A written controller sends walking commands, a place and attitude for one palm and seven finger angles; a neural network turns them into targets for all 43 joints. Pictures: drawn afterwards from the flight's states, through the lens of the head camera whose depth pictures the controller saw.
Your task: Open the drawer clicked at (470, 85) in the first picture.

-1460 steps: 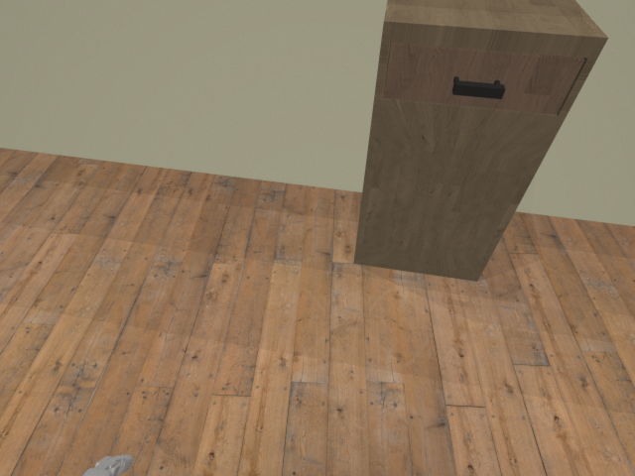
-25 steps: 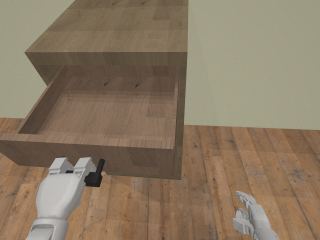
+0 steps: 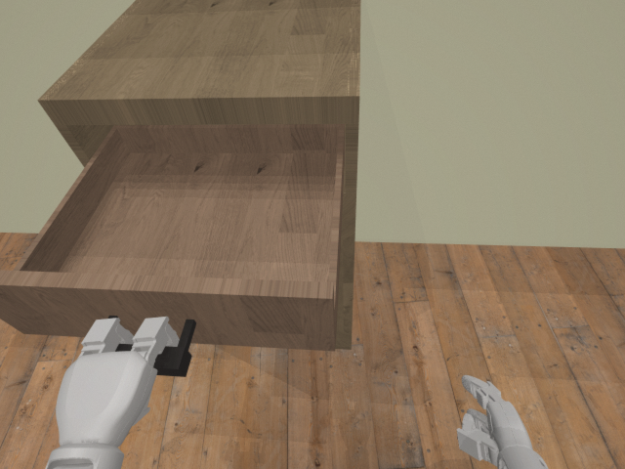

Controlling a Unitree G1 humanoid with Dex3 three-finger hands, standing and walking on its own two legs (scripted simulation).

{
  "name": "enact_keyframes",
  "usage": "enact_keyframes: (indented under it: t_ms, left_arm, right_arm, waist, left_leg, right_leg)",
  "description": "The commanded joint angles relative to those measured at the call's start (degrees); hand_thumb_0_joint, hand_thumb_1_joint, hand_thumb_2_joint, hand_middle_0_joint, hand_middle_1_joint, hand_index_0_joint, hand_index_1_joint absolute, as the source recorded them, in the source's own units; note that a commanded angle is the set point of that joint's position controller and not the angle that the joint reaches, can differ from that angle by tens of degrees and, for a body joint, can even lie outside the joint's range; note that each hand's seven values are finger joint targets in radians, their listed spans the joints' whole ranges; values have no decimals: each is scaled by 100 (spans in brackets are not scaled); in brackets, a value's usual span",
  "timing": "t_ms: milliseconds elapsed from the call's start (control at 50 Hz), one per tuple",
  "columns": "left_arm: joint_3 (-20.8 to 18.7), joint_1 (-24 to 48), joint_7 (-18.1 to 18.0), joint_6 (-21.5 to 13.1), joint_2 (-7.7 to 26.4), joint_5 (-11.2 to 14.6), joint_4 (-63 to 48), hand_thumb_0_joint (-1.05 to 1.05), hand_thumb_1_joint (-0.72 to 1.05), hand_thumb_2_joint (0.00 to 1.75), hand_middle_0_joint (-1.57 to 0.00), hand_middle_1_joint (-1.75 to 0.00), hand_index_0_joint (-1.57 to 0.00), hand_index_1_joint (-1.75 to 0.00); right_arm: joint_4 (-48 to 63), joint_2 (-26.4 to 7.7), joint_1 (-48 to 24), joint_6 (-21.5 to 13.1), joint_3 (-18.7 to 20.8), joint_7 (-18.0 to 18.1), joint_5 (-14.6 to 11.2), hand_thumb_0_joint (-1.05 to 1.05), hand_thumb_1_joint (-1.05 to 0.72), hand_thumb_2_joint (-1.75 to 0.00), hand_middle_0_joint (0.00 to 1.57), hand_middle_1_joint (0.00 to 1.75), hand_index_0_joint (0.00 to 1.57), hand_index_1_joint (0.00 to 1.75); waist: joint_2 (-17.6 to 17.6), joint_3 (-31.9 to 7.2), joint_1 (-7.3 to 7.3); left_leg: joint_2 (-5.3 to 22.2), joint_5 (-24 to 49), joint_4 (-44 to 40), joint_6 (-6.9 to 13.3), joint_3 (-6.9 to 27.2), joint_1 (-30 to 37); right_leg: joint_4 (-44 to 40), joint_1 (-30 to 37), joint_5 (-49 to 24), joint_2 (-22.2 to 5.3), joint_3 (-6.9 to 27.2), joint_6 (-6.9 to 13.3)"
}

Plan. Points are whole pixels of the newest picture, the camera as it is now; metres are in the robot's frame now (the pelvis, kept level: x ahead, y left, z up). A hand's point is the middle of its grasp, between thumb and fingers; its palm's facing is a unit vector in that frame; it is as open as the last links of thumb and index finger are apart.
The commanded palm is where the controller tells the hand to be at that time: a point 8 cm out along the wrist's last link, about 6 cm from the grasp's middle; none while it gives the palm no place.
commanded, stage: open the thumb to release the handle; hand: left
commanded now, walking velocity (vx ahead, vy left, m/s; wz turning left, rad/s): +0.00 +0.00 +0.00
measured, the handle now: (144, 341) +0.24 +0.23 +0.06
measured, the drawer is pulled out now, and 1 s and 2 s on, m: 0.30 0.30 0.30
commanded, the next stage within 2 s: lift the hand off the handle in 0.48 s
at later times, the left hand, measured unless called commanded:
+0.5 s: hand (136, 393) +0.19 +0.23 +0.04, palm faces +0.02 -0.08 -1.00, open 12.5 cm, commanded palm +0.17 +0.23 +0.09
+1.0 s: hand (137, 386) +0.20 +0.23 +0.04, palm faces +0.03 -0.07 -1.00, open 13.6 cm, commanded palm +0.17 +0.23 +0.11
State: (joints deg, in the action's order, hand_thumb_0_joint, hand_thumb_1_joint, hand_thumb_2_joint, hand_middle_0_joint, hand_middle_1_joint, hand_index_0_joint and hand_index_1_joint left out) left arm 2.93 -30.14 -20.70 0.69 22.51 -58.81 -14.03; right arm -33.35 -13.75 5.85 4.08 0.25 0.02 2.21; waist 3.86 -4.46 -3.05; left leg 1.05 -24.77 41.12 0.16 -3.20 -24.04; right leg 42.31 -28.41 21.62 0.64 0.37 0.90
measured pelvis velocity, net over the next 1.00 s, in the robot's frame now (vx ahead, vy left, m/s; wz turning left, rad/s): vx -0.03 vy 0.00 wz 0.03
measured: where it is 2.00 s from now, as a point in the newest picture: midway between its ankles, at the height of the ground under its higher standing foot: outside the picture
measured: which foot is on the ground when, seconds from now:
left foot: down 0.00-1.00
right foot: down 0.00-1.00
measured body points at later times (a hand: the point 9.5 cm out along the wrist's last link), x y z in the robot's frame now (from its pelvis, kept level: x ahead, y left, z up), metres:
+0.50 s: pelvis -0.02 -0.01 +0.01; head +0.01 -0.04 +0.45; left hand +0.18 +0.23 +0.09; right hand +0.21 -0.21 -0.09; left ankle -0.05 +0.12 -0.71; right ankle -0.01 -0.11 -0.71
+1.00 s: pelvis -0.03 +0.00 +0.01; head +0.00 -0.04 +0.46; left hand +0.19 +0.23 +0.09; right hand +0.19 -0.21 -0.10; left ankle -0.05 +0.12 -0.71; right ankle -0.01 -0.11 -0.71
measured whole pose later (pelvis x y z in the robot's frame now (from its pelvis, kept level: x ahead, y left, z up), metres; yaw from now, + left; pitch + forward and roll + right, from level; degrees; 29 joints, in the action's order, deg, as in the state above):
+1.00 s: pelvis -0.03 +0.00 +0.01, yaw +2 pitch +4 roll +1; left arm 6.2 -14.4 -17.3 0.8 21.9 -59.4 -2.4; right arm -37.5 -12.8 4.9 3.9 0.3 3.3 1.7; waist 4.2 -2.4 -5.1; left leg 0.0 -20.5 37.5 0.2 -1.4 -21.3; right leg 38.5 -24.9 18.1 -0.4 -1.2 1.0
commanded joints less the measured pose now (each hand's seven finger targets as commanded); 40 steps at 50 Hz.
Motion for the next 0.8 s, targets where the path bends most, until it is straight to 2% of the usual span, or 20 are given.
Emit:
enact_keyframes:
  t_ms: [0, 60, 80, 140, 180, 280, 360, 380, 460, 480, 540, 560, 580, 600, 620, 660, 680, 720, 740, 780]
  left_arm:
    - [-917, 1206, -441, 113, 884, -91, -865, 0, 76, 84, -39, -134, -39, -134]
    - [-684, 1085, -379, 173, 682, -67, -747, 0, 55, 75, -38, -131, -38, -131]
    - [-740, 1077, -352, 201, 777, -43, -747, 0, 48, 72, -37, -130, -37, -130]
    - [-562, 1199, -241, 282, 731, -70, -544, 0, 27, 63, -35, -128, -35, -128]
    - [-740, 1268, -158, 314, 942, -85, -424, 0, 13, 57, -35, -127, -35, -127]
    - [-629, 1364, 36, 272, 870, -46, -404, 0, -22, 42, -32, -123, -32, -123]
    - [-549, 1402, 118, 151, 779, -2, -398, 0, -50, 30, -30, -120, -30, -120]
    - [-730, 1442, 118, 140, 967, -24, -326, 0, -50, 30, -30, -120, -30, -120]
    - [-672, 1718, 140, 21, 912, -42, -233, 0, -50, 30, -30, -120, -30, -120]
    - [-867, 1639, 118, 10, 1089, -53, -170, 0, -50, 30, -30, -120, -30, -120]
    - [-760, 1626, 111, -50, 953, -12, -150, 0, -50, 30, -30, -120, -30, -120]
    - [-545, 1324, 115, -42, 644, 20, -81, 0, -50, 30, -30, -120, -30, -120]
    - [-651, 1435, 102, -44, 755, 21, -74, 0, -50, 30, -30, -120, -30, -120]
    - [-563, 1520, 90, -60, 692, 16, -109, 0, -50, 30, -30, -120, -30, -120]
    - [-699, 1727, 61, -75, 876, 4, -186, 0, -50, 30, -30, -120, -30, -120]
    - [-627, 1779, 18, -54, 818, -69, -85, 0, -50, 30, -30, -120, -30, -120]
    - [-759, 1777, -4, -32, 957, -88, -3, 0, -50, 30, -30, -120, -30, -120]
    - [-768, 1821, -31, -29, 934, -92, 39, 0, -50, 30, -30, -120, -30, -120]
    - [-582, 1864, -26, -8, 792, -107, 100, 0, -50, 30, -30, -120, -30, -120]
    - [-667, 2176, -49, 7, 924, -105, 27, 0, -50, 30, -30, -120, -30, -120]
  right_arm:
    - [828, -517, -704, -273, 227, 153, 48, 0, -90, -90, 20, 30, 20, 30]
    - [801, -490, -694, -290, 253, 166, -5, 0, -90, -90, 20, 30, 20, 30]
    - [797, -496, -694, -284, 254, 178, -7, 0, -90, -90, 20, 30, 20, 30]
    - [747, -473, -815, -276, 189, 222, -20, 0, -90, -90, 20, 30, 20, 30]
    - [742, -479, -889, -256, 167, 253, -37, 0, -90, -90, 20, 30, 20, 30]
    - [742, -455, -947, -267, 125, 275, -50, 0, -90, -90, 20, 30, 20, 30]
    - [736, -432, -921, -302, 110, 270, -35, 0, -90, -90, 20, 30, 20, 30]
    - [721, -452, -934, -299, 109, 284, -25, 0, -90, -90, 20, 30, 20, 30]
    - [687, -434, -930, -307, 123, 308, -18, 0, -90, -90, 20, 30, 20, 30]
    - [679, -446, -924, -311, 131, 317, -18, 0, -90, -90, 20, 30, 20, 30]
    - [661, -439, -910, -323, 150, 319, -22, 0, -90, -90, 20, 30, 20, 30]
    - [694, -416, -878, -345, 166, 286, -31, 0, -90, -90, 20, 30, 20, 30]
    - [669, -455, -884, -341, 179, 273, -54, 0, -90, -90, 20, 30, 20, 30]
    - [664, -454, -862, -340, 170, 277, -35, 0, -90, -90, 20, 30, 20, 30]
    - [635, -474, -862, -325, 206, 285, -44, 0, -90, -90, 20, 30, 20, 30]
    - [639, -462, -867, -330, 196, 284, -22, 0, -90, -90, 20, 30, 20, 30]
    - [643, -478, -876, -326, 197, 301, -25, 0, -90, -90, 20, 30, 20, 30]
    - [610, -457, -854, -318, 216, 310, -39, 0, -90, -90, 20, 30, 20, 30]
    - [610, -456, -886, -321, 200, 314, -38, 0, -90, -90, 20, 30, 20, 30]
    - [577, -478, -860, -315, 224, 327, -37, 0, -90, -90, 20, 30, 20, 30]
  waist:
    - [-162, -917, -80]
    - [-195, -1237, -142]
    - [-264, -1372, -160]
    - [-441, -1052, -181]
    - [-586, -983, -220]
    - [-386, -843, -239]
    - [-432, -777, -252]
    - [-467, -805, -265]
    - [-380, -717, -256]
    - [-336, -786, -288]
    - [-327, -800, -283]
    - [-370, -777, -293]
    - [-412, -797, -227]
    - [-452, -835, -239]
    - [-392, -854, -226]
    - [-444, -837, -224]
    - [-522, -863, -249]
    - [-476, -929, -256]
    - [-393, -819, -215]
    - [-385, -974, -185]
  left_leg:
    - [-238, 2005, -370, 40, 305, 385]
    - [-244, 2191, -404, 20, 290, 544]
    - [-245, 2262, -413, 12, 286, 590]
    - [-284, 1994, -494, 38, 258, 416]
    - [-282, 1886, -565, 43, 248, 402]
    - [-291, 1767, -686, 43, 225, 453]
    - [-317, 1711, -724, 64, 218, 434]
    - [-311, 1731, -738, 54, 215, 446]
    - [-346, 1500, -768, 68, 189, 380]
    - [-338, 1574, -774, 54, 190, 434]
    - [-347, 1569, -780, 59, 184, 396]
    - [-341, 1626, -775, 47, 184, 375]
    - [-321, 1695, -758, 31, 191, 419]
    - [-320, 1651, -761, 46, 188, 392]
    - [-324, 1656, -765, 38, 203, 393]
    - [-332, 1594, -759, 46, 199, 360]
    - [-331, 1588, -757, 39, 203, 337]
    - [-324, 1570, -763, 45, 205, 343]
    - [-342, 1506, -739, 52, 182, 320]
    - [-317, 1596, -750, 38, 203, 423]
  right_leg:
    - [-523, 632, -1925, 94, 39, 128]
    - [-527, 818, -2040, 97, -34, 132]
    - [-539, 942, -2118, 91, -15, 127]
    - [-615, 954, -2046, 61, -25, 96]
    - [-710, 1042, -1966, 65, 40, 95]
    - [-835, 1087, -1743, 51, 46, 97]
    - [-894, 1134, -1758, 24, 37, 79]
    - [-923, 1178, -1774, 35, 95, 85]
    - [-1013, 1129, -1539, -6, 133, 73]
    - [-1021, 1175, -1588, 20, 175, 91]
    - [-1007, 1186, -1620, 5, 140, 86]
    - [-973, 1163, -1664, 11, 74, 87]
    - [-995, 1125, -1732, 33, 115, 92]
    - [-960, 1130, -1673, 12, 61, 76]
    - [-974, 1125, -1682, 25, 99, 97]
    - [-959, 1080, -1621, 9, 73, 89]
    - [-971, 1121, -1618, 17, 115, 92]
    - [-949, 1124, -1579, 17, 88, 101]
    - [-960, 1030, -1526, 8, 82, 86]
    - [-964, 1064, -1574, 21, 89, 98]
